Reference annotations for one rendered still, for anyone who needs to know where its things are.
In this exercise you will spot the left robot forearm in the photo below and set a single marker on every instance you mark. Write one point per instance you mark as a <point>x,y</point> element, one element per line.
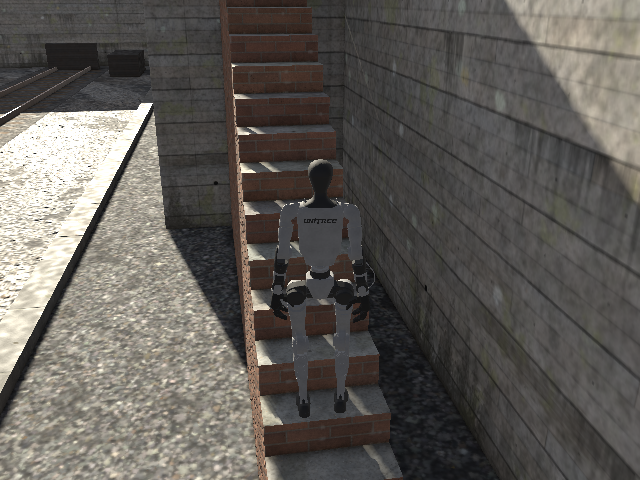
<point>279,274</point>

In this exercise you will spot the robot torso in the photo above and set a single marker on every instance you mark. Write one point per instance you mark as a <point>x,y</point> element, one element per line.
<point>320,237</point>

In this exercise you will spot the robot left upper arm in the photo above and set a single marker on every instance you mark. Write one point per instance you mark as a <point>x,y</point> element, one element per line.
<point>288,212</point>

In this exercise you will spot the robot right upper arm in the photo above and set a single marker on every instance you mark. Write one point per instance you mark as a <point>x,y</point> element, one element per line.
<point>352,213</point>

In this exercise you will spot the right robot forearm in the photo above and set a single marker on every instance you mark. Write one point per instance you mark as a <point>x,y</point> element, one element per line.
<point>360,275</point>

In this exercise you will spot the left robot foot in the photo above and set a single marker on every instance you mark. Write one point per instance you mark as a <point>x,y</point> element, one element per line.
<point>304,408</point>

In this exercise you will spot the right robot hand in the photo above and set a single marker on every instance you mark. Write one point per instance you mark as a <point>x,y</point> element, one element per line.
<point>363,308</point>

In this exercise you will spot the left robot hand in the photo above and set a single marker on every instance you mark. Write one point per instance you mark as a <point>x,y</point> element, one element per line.
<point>276,305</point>

